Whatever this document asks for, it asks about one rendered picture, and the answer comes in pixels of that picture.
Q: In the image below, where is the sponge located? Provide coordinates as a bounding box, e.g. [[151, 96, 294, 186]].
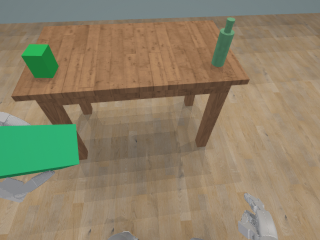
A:
[[0, 124, 80, 179]]

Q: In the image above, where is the robot right hand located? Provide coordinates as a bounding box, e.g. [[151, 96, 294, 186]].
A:
[[238, 193, 278, 240]]

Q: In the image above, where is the robot left hand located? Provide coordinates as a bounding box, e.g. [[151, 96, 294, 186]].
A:
[[0, 112, 55, 203]]

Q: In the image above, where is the table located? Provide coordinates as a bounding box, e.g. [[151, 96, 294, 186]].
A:
[[11, 20, 250, 160]]

